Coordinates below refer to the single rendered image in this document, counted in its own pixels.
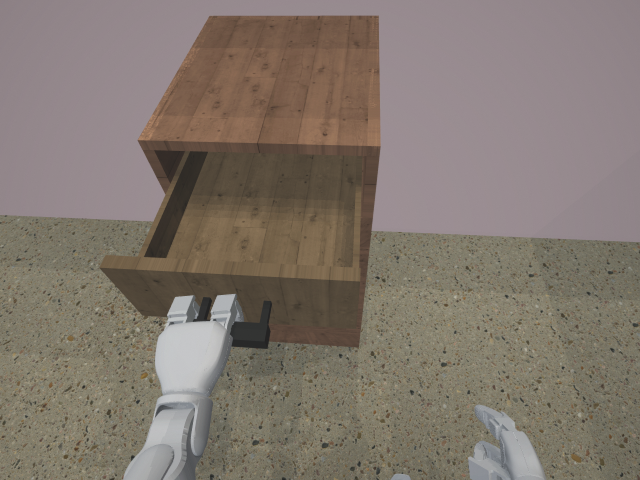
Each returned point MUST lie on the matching robot right hand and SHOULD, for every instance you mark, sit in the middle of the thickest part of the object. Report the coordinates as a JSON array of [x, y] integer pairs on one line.
[[516, 456]]

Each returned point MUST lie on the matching cabinet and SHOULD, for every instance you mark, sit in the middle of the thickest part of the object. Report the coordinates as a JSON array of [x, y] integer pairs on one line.
[[281, 85]]

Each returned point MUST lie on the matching robot left forearm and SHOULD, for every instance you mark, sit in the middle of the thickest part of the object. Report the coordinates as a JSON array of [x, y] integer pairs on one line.
[[176, 439]]

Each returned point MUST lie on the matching robot left hand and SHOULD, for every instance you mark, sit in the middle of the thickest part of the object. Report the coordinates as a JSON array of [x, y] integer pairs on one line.
[[191, 356]]

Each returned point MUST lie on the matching handle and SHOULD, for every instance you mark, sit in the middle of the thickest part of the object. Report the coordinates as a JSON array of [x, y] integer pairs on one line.
[[245, 334]]

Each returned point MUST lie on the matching drawer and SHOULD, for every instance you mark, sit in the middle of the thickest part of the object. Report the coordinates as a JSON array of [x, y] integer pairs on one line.
[[283, 228]]

